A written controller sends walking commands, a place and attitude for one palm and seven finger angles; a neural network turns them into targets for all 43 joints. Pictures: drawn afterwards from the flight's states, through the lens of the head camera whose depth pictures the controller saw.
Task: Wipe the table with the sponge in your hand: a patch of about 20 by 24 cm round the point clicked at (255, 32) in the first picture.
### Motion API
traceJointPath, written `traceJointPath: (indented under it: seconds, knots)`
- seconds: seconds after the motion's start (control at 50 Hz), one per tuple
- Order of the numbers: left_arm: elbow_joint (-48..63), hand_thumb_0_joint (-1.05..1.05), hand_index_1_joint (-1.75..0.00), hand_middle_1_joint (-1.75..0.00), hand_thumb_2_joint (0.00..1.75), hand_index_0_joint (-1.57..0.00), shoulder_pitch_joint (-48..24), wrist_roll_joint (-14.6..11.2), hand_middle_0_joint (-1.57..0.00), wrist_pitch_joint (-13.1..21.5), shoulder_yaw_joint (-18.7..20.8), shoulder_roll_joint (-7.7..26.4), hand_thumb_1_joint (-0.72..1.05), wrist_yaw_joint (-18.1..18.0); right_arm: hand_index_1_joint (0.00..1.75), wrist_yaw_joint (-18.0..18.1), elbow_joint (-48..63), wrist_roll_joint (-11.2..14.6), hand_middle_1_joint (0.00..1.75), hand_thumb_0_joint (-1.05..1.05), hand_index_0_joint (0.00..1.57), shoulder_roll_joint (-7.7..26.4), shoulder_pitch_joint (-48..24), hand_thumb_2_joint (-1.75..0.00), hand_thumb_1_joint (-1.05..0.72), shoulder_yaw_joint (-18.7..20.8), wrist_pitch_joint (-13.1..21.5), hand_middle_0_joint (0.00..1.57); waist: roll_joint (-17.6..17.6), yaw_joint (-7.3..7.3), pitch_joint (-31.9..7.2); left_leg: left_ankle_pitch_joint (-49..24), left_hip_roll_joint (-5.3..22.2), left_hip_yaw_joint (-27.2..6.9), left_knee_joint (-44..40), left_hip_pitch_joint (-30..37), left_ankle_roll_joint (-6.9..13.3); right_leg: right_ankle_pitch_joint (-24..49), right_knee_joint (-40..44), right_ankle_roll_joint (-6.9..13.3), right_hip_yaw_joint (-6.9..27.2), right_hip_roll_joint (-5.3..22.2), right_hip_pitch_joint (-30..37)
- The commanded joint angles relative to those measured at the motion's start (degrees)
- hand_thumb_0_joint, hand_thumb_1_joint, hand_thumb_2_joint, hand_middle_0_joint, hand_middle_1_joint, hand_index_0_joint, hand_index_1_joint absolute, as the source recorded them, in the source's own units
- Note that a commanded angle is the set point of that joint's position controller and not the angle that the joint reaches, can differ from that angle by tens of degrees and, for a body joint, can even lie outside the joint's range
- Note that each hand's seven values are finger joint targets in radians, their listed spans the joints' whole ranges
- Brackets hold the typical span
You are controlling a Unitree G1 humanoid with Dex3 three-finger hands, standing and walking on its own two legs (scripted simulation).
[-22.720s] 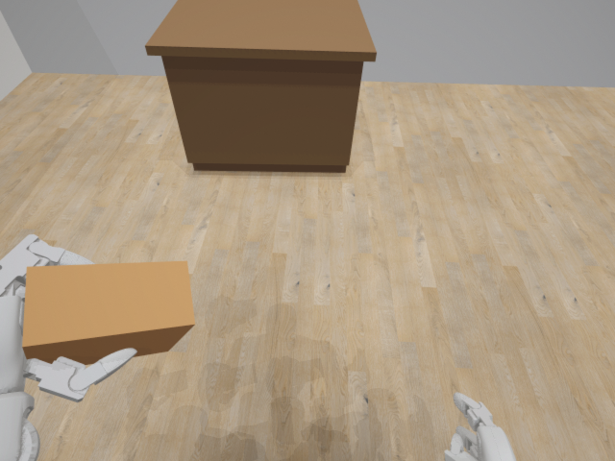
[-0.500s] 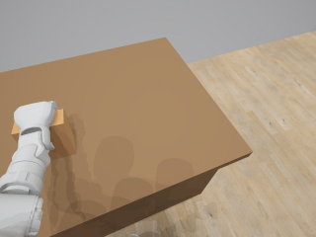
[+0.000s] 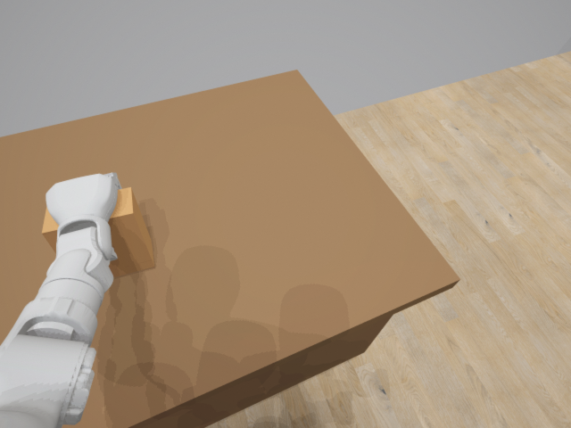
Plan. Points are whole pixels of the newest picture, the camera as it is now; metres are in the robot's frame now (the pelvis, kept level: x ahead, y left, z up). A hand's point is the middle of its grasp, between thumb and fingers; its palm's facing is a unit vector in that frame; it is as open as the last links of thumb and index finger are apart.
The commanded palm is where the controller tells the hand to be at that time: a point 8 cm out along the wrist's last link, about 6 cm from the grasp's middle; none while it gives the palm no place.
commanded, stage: slide across to the middle lane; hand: left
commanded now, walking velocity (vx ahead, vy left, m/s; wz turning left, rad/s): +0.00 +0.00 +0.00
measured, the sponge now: (109, 246) +0.39 +0.32 -0.03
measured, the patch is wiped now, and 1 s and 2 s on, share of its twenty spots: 0.55 0.60 0.75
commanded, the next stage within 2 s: wipe back along the middle lane in 0.30 s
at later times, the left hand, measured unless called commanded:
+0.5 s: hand (133, 216) +0.41 +0.26 +0.02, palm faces -0.09 -0.02 -1.00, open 10.7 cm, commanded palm +0.39 +0.24 +0.06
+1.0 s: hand (141, 245) +0.37 +0.24 +0.02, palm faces -0.06 -0.01 -1.00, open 10.7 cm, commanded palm +0.33 +0.21 +0.05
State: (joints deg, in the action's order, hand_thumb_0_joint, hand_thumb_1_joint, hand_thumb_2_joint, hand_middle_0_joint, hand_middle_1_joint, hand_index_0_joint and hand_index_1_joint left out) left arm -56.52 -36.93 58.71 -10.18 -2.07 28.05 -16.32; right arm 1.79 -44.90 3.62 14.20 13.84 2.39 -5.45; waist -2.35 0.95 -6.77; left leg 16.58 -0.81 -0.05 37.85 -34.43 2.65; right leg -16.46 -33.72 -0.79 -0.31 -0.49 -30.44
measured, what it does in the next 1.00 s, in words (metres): stands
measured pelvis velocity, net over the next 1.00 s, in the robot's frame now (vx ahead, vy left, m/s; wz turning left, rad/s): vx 0.01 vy -0.02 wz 0.01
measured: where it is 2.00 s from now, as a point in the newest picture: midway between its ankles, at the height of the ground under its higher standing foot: outside the picture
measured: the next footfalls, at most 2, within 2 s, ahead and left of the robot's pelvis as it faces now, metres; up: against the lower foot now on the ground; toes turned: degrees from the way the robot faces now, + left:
none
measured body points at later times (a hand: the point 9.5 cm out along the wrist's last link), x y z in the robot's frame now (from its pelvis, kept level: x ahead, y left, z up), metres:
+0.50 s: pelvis +0.02 -0.01 +0.00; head +0.07 -0.02 +0.45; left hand +0.42 +0.26 +0.08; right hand +0.13 -0.27 -0.13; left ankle +0.01 +0.09 -0.72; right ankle -0.01 -0.14 -0.72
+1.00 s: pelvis +0.01 -0.02 +0.01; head +0.03 -0.03 +0.46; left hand +0.36 +0.23 +0.07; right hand +0.16 -0.27 -0.11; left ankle +0.01 +0.09 -0.72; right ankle -0.01 -0.14 -0.72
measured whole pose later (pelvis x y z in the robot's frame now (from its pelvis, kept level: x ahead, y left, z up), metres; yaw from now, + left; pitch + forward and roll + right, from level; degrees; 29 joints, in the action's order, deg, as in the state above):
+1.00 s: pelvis +0.01 -0.02 +0.01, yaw +1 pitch +9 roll -1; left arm -46.8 -27.9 58.4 -20.8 -9.9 16.7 -19.2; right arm 1.4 -42.3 4.0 14.0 7.6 1.9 -8.7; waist -2.3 -1.7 -7.4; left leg 15.5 -0.7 -0.4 33.6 -26.8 1.2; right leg -16.8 -32.0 0.5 -0.6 -0.7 -24.0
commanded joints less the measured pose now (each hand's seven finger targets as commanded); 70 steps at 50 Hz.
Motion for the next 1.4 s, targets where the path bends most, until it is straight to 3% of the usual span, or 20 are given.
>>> traceJointPath:
  seconds: [0.0,0.06,0.2,0.24,0.26,0.32,0.4,0.44,0.46,0.48,0.56,0.58,0.64,0.74,0.84,0.98,1.02,1.26,1.28,1.38]
  knots:
    - [8.37,0.00,-1.60,-1.60,1.30,-1.20,-18.77,0.81,-1.20,-1.07,0.04,8.91,0.10,-0.83,0.30,0.29,6.09,-0.06,0.30,0.00,0.20,9.18,-0.46,-0.90,-0.90,2.56,1.60,0.20,-0.44,1.10,-17.79,-16.54,1.68,-3.59,-4.71,18.47,-1.19,12.08,3.97,4.10,-1.36,-1.91,3.02]
    - [8.75,0.00,-1.60,-1.60,1.30,-1.20,-19.52,0.48,-1.20,-1.60,1.18,9.13,0.10,-0.82,0.30,0.31,6.03,0.01,0.30,0.00,0.20,9.03,-1.59,-0.90,-0.90,2.47,1.22,0.20,-0.16,1.01,-17.15,-17.60,1.67,-3.56,-4.98,18.54,-1.38,13.27,4.18,4.18,-0.91,-1.87,3.91]
    - [9.16,0.00,-1.60,-1.60,1.30,-1.20,-21.49,0.88,-1.20,-2.64,-2.10,5.68,0.10,-0.74,0.30,0.22,6.26,-0.23,0.30,0.00,0.20,8.64,-1.80,-0.90,-0.90,2.44,0.71,0.20,-0.15,1.65,-18.10,-18.79,1.59,-3.30,-4.58,19.95,-1.38,15.00,4.26,4.13,-1.17,-1.69,4.15]
    - [9.68,0.00,-1.60,-1.60,1.30,-1.20,-21.88,0.91,-1.20,-3.01,-4.20,2.55,0.10,-0.86,0.30,0.10,6.30,-0.29,0.30,0.00,0.20,8.20,-2.42,-0.90,-0.90,2.53,0.50,0.20,-1.22,1.95,-18.33,-20.12,1.56,-2.83,-4.15,20.62,-1.46,16.42,4.14,4.11,-1.06,-1.65,3.91]
    - [9.89,0.00,-1.60,-1.60,1.30,-1.20,-22.39,0.48,-1.20,-2.81,-2.30,3.73,0.10,-1.12,0.30,0.11,5.71,-0.30,0.30,0.00,0.20,8.31,-2.31,-0.90,-0.90,2.72,0.46,0.20,-0.97,1.90,-19.22,-21.20,1.70,-3.26,-4.08,21.24,-1.77,16.93,3.85,4.22,-0.97,-1.72,4.25]
    - [9.34,0.00,-1.60,-1.60,1.30,-1.20,-22.34,0.82,-1.20,-3.75,-4.13,2.15,0.10,-1.19,0.30,0.04,5.74,-0.48,0.30,0.00,0.20,8.21,-2.48,-0.90,-0.90,2.53,-0.02,0.20,0.80,2.05,-19.07,-22.15,1.47,-2.47,-3.56,20.11,-1.42,20.34,3.73,4.04,-0.86,-1.49,5.61]
    - [8.94,0.00,-1.60,-1.60,1.30,-1.20,-17.96,0.24,-1.20,-4.91,-2.34,2.65,0.10,-1.72,0.30,-0.36,6.05,-0.56,0.30,0.00,0.20,8.19,-2.86,-0.90,-0.90,2.63,-0.52,0.20,1.87,0.48,-21.38,-24.02,0.98,-1.76,-3.26,19.17,-1.21,24.69,3.28,3.96,-0.49,-1.26,9.47]
    - [7.18,0.00,-1.60,-1.60,1.30,-1.20,-14.62,0.73,-1.20,-6.14,-2.23,2.84,0.10,-1.59,0.30,-0.50,6.36,-0.41,0.30,0.00,0.20,8.37,-3.58,-0.90,-0.90,2.27,-1.04,0.20,3.10,0.10,-19.11,-22.65,0.68,-1.40,-3.90,17.08,-1.11,25.50,3.60,3.93,-0.02,-1.09,10.54]
    - [7.28,0.00,-1.60,-1.60,1.30,-1.20,-13.46,0.43,-1.20,-6.35,0.60,5.33,0.10,-1.84,0.30,-0.55,6.24,-0.27,0.30,0.00,0.20,8.70,-4.09,-0.90,-0.90,2.29,-1.24,0.20,3.25,-0.67,-19.12,-22.62,0.54,-1.55,-4.17,16.47,-1.16,25.74,3.37,4.05,0.19,-0.96,11.96]
    - [8.61,0.00,-1.60,-1.60,1.30,-1.20,-13.16,0.38,-1.20,-6.60,-2.25,2.85,0.10,-1.56,0.30,-0.59,7.07,-0.34,0.30,0.00,0.20,8.52,-4.20,-0.90,-0.90,2.11,-1.23,0.20,2.72,-0.48,-19.01,-21.92,0.33,-1.31,-4.36,16.61,-0.92,25.34,3.67,3.94,-0.24,-0.99,11.99]
    - [11.07,0.00,-1.60,-1.60,1.30,-1.20,-10.15,0.48,-1.20,-7.36,-1.36,2.61,0.10,-1.75,0.30,-0.75,7.60,-0.05,0.30,0.00,0.20,8.31,-5.62,-0.90,-0.90,2.43,-1.22,0.20,2.90,-1.01,-18.45,-22.58,0.58,-1.60,-4.85,17.52,-0.91,25.00,3.69,4.09,-0.05,-0.94,12.41]
    - [11.82,0.00,-1.60,-1.60,1.30,-1.20,-8.35,0.09,-1.20,-7.63,-3.59,0.26,0.10,-1.51,0.30,-0.76,8.19,-0.08,0.30,0.00,0.20,8.19,-5.57,-0.90,-0.90,2.36,-1.18,0.20,2.45,-1.19,-18.15,-21.88,0.37,-1.22,-4.79,17.62,-0.67,24.79,4.22,4.04,-0.15,-1.00,12.52]
    - [11.15,0.00,-1.60,-1.60,1.30,-1.20,-6.89,0.24,-1.20,-8.58,-3.33,0.79,0.10,-1.44,0.30,-0.52,8.19,0.18,0.30,0.00,0.20,8.35,-6.57,-0.90,-0.90,2.03,-1.32,0.20,5.79,-0.81,-15.53,-18.32,0.25,-1.02,-5.65,15.82,-0.55,23.30,5.01,3.84,0.58,-0.82,12.45]
    - [13.54,0.00,-1.60,-1.60,1.30,-1.20,-5.31,0.88,-1.20,-9.28,-5.76,-2.09,0.10,-1.32,0.30,-0.50,8.71,0.34,0.30,0.00,0.20,7.77,-7.93,-0.90,-0.90,2.01,-1.31,0.20,2.55,-1.39,-14.47,-17.29,0.32,-1.37,-6.35,17.46,-0.74,19.49,5.19,4.39,0.15,-0.95,10.72]
    - [13.26,0.00,-1.60,-1.60,1.30,-1.20,-1.37,0.11,-1.20,-10.13,-6.25,-3.59,0.10,-1.41,0.30,-0.28,9.52,0.46,0.30,0.00,0.20,7.63,-9.38,-0.90,-0.90,1.63,-1.34,0.20,4.89,-1.79,-12.59,-13.98,0.06,-1.45,-6.96,16.02,-0.73,16.53,5.75,4.37,0.26,-1.00,10.69]
    - [13.76,0.00,-1.60,-1.60,1.30,-1.20,-3.02,-0.05,-1.20,-11.28,-9.66,-8.03,0.10,-1.64,0.30,-0.03,10.12,0.52,0.30,0.00,0.20,7.00,-11.05,-0.90,-0.90,1.31,-1.36,0.20,3.30,-1.68,-10.99,-11.18,0.23,-1.72,-7.50,16.94,-0.97,10.99,5.79,4.70,-0.49,-1.22,7.79]
    - [12.90,0.00,-1.60,-1.60,1.30,-1.20,-1.95,0.09,-1.20,-11.68,-8.13,-6.44,0.10,-1.70,0.30,0.12,10.05,0.45,0.30,0.00,0.20,7.13,-11.35,-0.90,-0.90,1.21,-1.54,0.20,4.69,-1.96,-11.06,-11.09,0.19,-1.64,-7.30,16.47,-1.02,11.51,5.77,4.67,-0.16,-1.08,8.23]
    - [21.10,0.00,-1.60,-1.60,1.30,-1.20,7.37,-1.27,-1.20,-14.18,-8.59,-8.19,0.10,-1.05,0.30,-0.18,11.87,0.69,0.30,0.00,0.20,6.98,-14.44,-0.90,-0.90,0.94,-1.16,0.20,5.62,-3.47,-12.40,-13.39,-0.24,-1.56,-7.12,17.35,-1.02,15.93,5.14,4.66,0.70,-0.99,12.02]
    - [22.21,0.00,-1.60,-1.60,1.30,-1.20,8.93,-1.39,-1.20,-14.41,-11.04,-10.67,0.10,-0.72,0.30,-0.31,12.38,0.72,0.30,0.00,0.20,6.65,-14.81,-0.90,-0.90,0.73,-1.05,0.20,5.04,-3.47,-11.55,-13.78,-0.31,-1.46,-6.94,17.56,-0.96,16.33,5.01,4.69,0.40,-1.04,11.66]
    - [27.20,0.00,-1.60,-1.60,1.30,-1.20,12.87,-2.15,-1.20,-15.92,-12.72,-12.31,0.10,-0.30,0.30,-0.98,13.28,0.89,0.30,0.00,0.20,6.66,-16.45,-0.90,-0.90,0.54,-0.82,0.20,5.92,-3.91,-10.81,-14.47,-0.16,-1.75,-7.05,17.91,-1.01,17.30,4.47,4.86,0.52,-1.12,12.21]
